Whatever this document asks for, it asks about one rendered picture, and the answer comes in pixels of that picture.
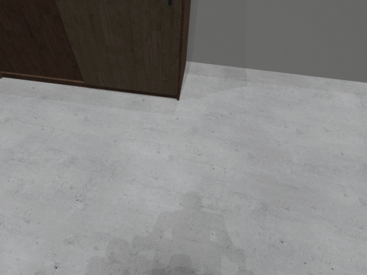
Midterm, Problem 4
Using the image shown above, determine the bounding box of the wardrobe door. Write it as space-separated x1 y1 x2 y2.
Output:
55 0 181 95
0 0 83 81

